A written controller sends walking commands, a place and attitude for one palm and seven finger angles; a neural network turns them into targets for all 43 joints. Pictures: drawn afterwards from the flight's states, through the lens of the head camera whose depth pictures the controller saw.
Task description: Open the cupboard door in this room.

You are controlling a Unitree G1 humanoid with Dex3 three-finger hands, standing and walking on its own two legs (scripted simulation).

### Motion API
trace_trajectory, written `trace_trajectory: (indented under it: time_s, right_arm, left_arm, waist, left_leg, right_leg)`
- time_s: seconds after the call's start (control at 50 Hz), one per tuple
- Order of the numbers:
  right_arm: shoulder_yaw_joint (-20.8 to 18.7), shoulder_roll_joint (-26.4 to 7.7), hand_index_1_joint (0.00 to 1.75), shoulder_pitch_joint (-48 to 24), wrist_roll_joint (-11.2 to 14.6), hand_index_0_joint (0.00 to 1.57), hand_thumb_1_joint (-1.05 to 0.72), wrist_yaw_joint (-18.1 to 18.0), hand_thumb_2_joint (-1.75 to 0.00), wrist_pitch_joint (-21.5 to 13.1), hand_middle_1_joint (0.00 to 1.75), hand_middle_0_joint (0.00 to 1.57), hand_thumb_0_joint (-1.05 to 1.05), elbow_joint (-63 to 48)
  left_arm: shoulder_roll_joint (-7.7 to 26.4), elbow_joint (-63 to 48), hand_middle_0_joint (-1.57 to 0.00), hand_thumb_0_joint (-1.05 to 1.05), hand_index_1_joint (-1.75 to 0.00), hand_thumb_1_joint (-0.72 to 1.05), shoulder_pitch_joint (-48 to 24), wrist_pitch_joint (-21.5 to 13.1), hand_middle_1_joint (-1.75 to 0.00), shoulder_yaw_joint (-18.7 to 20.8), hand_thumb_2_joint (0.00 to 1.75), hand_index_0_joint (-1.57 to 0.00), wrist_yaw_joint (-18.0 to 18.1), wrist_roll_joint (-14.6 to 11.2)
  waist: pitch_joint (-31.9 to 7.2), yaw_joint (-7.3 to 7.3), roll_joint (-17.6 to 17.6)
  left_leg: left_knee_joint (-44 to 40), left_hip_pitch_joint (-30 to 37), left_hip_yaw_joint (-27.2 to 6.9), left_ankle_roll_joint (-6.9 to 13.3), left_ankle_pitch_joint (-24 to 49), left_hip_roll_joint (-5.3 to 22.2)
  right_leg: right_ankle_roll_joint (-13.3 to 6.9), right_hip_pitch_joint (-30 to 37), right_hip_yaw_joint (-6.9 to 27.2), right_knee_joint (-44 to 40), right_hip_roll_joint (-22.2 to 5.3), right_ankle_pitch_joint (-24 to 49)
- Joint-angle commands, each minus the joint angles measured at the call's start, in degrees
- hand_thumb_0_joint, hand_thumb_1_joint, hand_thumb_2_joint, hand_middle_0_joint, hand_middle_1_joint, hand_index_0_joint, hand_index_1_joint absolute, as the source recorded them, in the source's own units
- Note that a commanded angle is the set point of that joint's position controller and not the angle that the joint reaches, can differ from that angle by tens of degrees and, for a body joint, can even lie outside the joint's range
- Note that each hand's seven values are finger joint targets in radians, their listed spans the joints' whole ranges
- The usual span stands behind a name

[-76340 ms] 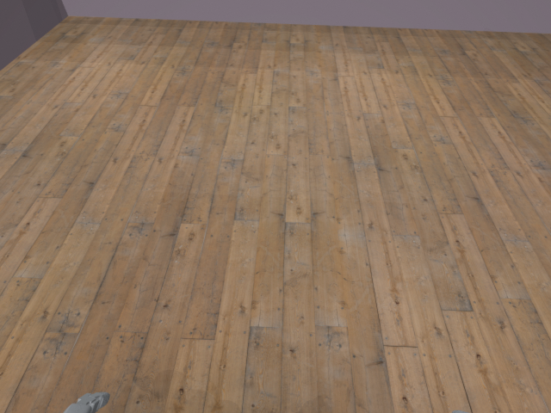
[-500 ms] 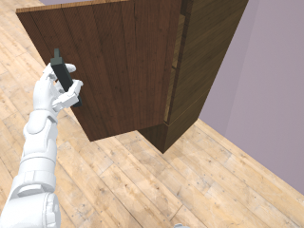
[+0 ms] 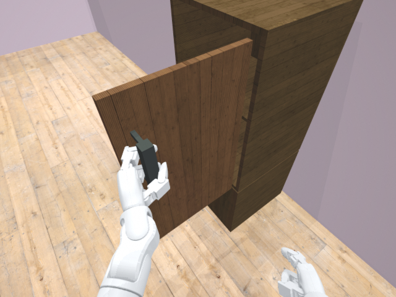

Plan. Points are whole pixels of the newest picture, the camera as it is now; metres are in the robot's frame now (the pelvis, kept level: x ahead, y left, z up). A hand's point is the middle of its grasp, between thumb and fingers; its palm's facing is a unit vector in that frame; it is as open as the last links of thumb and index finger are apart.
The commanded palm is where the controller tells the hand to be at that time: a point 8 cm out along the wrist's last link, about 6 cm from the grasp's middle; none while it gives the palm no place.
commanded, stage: pull the door open along its arc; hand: left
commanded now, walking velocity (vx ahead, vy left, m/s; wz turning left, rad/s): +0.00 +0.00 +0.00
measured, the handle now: (146, 165) +0.37 +0.13 +0.08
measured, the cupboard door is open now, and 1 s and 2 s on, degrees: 91 96 99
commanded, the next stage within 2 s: open thumb and fingers to let go in 0.06 s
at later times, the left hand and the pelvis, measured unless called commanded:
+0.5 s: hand (175, 187) +0.30 +0.06 +0.09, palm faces +0.34 -0.94 -0.01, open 8.8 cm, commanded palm +0.27 +0.10 +0.08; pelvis -0.03 -0.01 +0.00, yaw +2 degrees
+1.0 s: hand (174, 185) +0.31 +0.06 +0.09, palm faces +0.34 -0.94 -0.01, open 14.6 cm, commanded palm +0.27 +0.10 +0.08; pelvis -0.05 +0.02 -0.01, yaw +1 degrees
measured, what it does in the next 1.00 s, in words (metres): shifts its weight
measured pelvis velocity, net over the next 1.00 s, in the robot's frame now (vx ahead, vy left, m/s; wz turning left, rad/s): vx -0.05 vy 0.02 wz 0.02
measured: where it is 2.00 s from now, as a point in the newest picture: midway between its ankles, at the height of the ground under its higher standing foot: outside the picture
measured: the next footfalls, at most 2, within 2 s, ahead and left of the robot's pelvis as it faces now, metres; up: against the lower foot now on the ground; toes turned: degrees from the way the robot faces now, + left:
none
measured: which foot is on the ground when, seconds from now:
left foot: down 0.00-1.00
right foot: down 0.00-1.00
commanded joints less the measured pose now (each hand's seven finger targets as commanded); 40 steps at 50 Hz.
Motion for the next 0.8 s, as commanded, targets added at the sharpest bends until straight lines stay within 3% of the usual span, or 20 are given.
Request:
trace_trajectory:
  time_s: [0.0,0.1,0.14,0.2,0.26,0.34,0.46,0.52,0.54,0.58,0.62,0.66,0.68,0.72,0.78]
  right_arm:
    - [-2.62,-4.96,0.30,-4.09,-0.25,0.20,-0.90,0.33,-0.90,-2.60,0.30,0.20,0.00,-8.37]
    - [-2.98,-4.82,0.30,-4.41,-0.62,0.20,-0.90,1.01,-0.90,-3.78,0.30,0.20,0.00,-7.44]
    - [-2.61,-5.11,0.30,-5.28,-0.44,0.20,-0.90,0.36,-0.90,-3.85,0.30,0.20,0.00,-5.55]
    - [-2.57,-4.73,0.30,-6.01,-0.68,0.20,-0.90,-0.46,-0.90,-4.34,0.30,0.20,0.00,-4.69]
    - [-2.74,-4.70,0.30,-5.73,-0.59,0.20,-0.90,-0.57,-0.90,-4.43,0.30,0.20,0.00,-4.26]
    - [-2.67,-4.92,0.30,-5.46,-0.65,0.20,-0.90,-0.84,-0.90,-4.91,0.30,0.20,0.00,-3.84]
    - [-2.26,-4.68,0.30,-6.51,-0.53,0.20,-0.90,-1.26,-0.90,-5.53,0.30,0.20,0.00,-3.15]
    - [-2.25,-4.81,0.30,-6.20,-0.62,0.20,-0.90,-1.20,-0.90,-5.82,0.30,0.20,0.00,-2.54]
    - [-2.38,-4.92,0.30,-6.03,-0.72,0.20,-0.90,-1.10,-0.90,-5.95,0.30,0.20,0.00,-2.52]
    - [-2.46,-4.87,0.30,-6.07,-0.67,0.20,-0.90,-0.99,-0.90,-6.02,0.30,0.20,0.00,-2.59]
    - [-2.55,-4.93,0.30,-5.58,-0.71,0.20,-0.90,-0.84,-0.90,-5.99,0.30,0.20,0.00,-2.52]
    - [-2.64,-4.92,0.30,-5.45,-0.69,0.20,-0.90,-0.57,-0.90,-6.03,0.30,0.20,0.00,-2.67]
    - [-2.59,-5.00,0.30,-5.28,-0.65,0.20,-0.90,-0.41,-0.90,-6.09,0.30,0.20,0.00,-2.43]
    - [-2.80,-5.03,0.30,-5.22,-0.66,0.20,-0.90,-0.18,-0.90,-6.22,0.30,0.20,0.00,-2.45]
    - [-2.91,-5.18,0.30,-5.00,-0.72,0.20,-0.90,-0.12,-0.90,-6.26,0.30,0.20,0.00,-2.33]
  left_arm:
    - [-2.54,-18.76,-0.40,0.00,-1.35,0.90,-3.68,-4.20,-1.35,-4.05,0.90,-0.40,2.19,2.19]
    - [-6.29,-18.34,-0.40,0.00,-1.35,0.90,-4.96,-3.68,-1.35,-9.52,0.90,-0.40,5.92,5.69]
    - [-3.91,-15.59,-0.40,0.00,-1.35,0.90,-13.53,-3.69,-1.35,-7.33,0.90,-0.40,7.13,5.07]
    - [-3.59,-11.91,-0.38,0.00,-1.33,0.69,-14.82,-3.83,-1.33,-5.14,0.81,-0.38,7.39,3.74]
    - [-3.90,-10.66,-0.37,0.00,-1.30,0.48,-16.23,-4.51,-1.30,-5.83,0.72,-0.37,6.91,4.42]
    - [-2.76,-8.01,-0.35,0.00,-1.27,0.20,-18.19,-5.70,-1.27,-4.35,0.60,-0.35,5.47,3.57]
    - [-3.16,-3.43,-0.32,0.00,-1.23,-0.22,-25.67,-7.09,-1.23,-3.67,0.42,-0.32,5.49,2.74]
    - [-3.71,-0.54,-0.30,0.00,-1.21,-0.43,-29.94,-7.46,-1.21,-3.65,0.33,-0.30,6.46,2.97]
    - [-3.88,0.53,-0.30,0.00,-1.20,-0.50,-29.56,-7.46,-1.20,-3.51,0.30,-0.30,6.69,3.05]
    - [-3.87,0.65,-0.30,0.00,-1.20,-0.50,-30.48,-7.65,-1.20,-3.31,0.30,-0.30,6.91,3.19]
    - [-4.21,1.82,-0.28,0.00,-1.10,-0.50,-30.89,-7.70,-1.10,-3.48,0.30,-0.28,7.20,3.62]
    - [-5.47,1.93,-0.27,0.00,-1.00,-0.50,-31.67,-7.74,-1.00,-4.56,0.30,-0.27,7.70,4.19]
    - [-6.33,2.53,-0.26,0.00,-0.95,-0.50,-33.06,-7.69,-0.95,-5.69,0.30,-0.26,7.92,4.50]
    - [-7.12,3.07,-0.24,0.00,-0.85,-0.50,-33.17,-7.62,-0.85,-6.13,0.30,-0.24,8.56,4.79]
    - [-6.76,3.56,-0.22,0.00,-0.70,-0.50,-34.55,-7.49,-0.70,-5.80,0.30,-0.22,9.41,5.03]
  waist:
    - [-12.06,1.27,-5.30]
    - [-10.72,0.30,-7.30]
    - [-8.82,-0.92,-9.45]
    - [-10.29,0.39,-8.96]
    - [-11.54,0.42,-7.94]
    - [-11.09,0.75,-9.78]
    - [-9.20,0.04,-7.66]
    - [-8.95,-0.55,-8.81]
    - [-9.63,-0.12,-9.16]
    - [-10.97,-0.03,-7.12]
    - [-11.66,-0.06,-7.70]
    - [-11.95,-0.02,-5.65]
    - [-10.96,-0.70,-6.31]
    - [-11.66,-0.48,-5.50]
    - [-12.30,-0.47,-7.04]
  left_leg:
    - [-1.90,2.21,1.35,1.84,19.67,-2.31]
    - [-0.08,0.94,0.54,2.09,17.68,-2.67]
    - [0.44,-0.01,0.27,2.26,14.03,-3.10]
    - [0.14,0.05,0.45,2.29,12.33,-3.66]
    - [-0.23,0.51,0.48,2.34,12.97,-3.60]
    - [-0.88,-0.03,0.38,2.37,11.91,-3.56]
    - [-1.33,-0.23,0.40,2.45,8.08,-3.63]
    - [-1.58,-0.59,0.08,2.43,6.77,-3.50]
    - [-1.57,-0.87,-0.02,2.40,6.80,-3.51]
    - [-1.57,-0.82,0.29,2.33,6.97,-3.44]
    - [-1.47,-1.14,0.17,2.26,7.42,-3.29]
    - [-1.66,-1.07,0.02,2.08,7.71,-3.02]
    - [-1.53,-1.10,-0.17,2.09,7.72,-2.83]
    - [-1.26,-1.12,-0.24,1.98,7.98,-2.70]
    - [-1.38,-1.74,-0.43,1.95,7.03,-2.64]
  right_leg:
    - [1.10,11.34,1.29,-3.69,-2.30,28.99]
    - [1.24,8.58,1.66,-3.33,-2.78,27.12]
    - [1.60,6.22,2.50,-5.36,-3.19,21.14]
    - [1.84,6.97,3.67,-6.78,-3.67,18.10]
    - [1.67,7.09,3.63,-6.29,-3.68,18.47]
    - [1.76,7.07,3.58,-6.87,-3.54,16.51]
    - [1.32,3.70,3.73,-8.41,-3.30,6.65]
    - [1.15,1.94,2.80,-7.92,-2.83,3.75]
    - [1.12,2.12,2.71,-7.77,-2.64,3.80]
    - [0.85,2.02,2.22,-6.72,-2.45,4.24]
    - [0.66,1.90,1.67,-5.85,-2.19,4.92]
    - [0.33,1.24,0.94,-4.72,-1.91,5.09]
    - [0.28,0.32,0.56,-4.35,-1.71,5.20]
    - [0.04,-0.29,0.20,-3.53,-1.44,5.27]
    - [0.06,-0.47,0.02,-3.22,-1.25,4.04]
